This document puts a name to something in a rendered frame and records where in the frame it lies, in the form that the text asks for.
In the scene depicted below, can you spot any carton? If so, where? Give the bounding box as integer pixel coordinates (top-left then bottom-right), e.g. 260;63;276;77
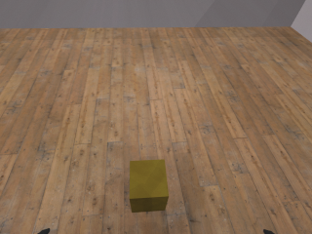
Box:
129;159;169;213

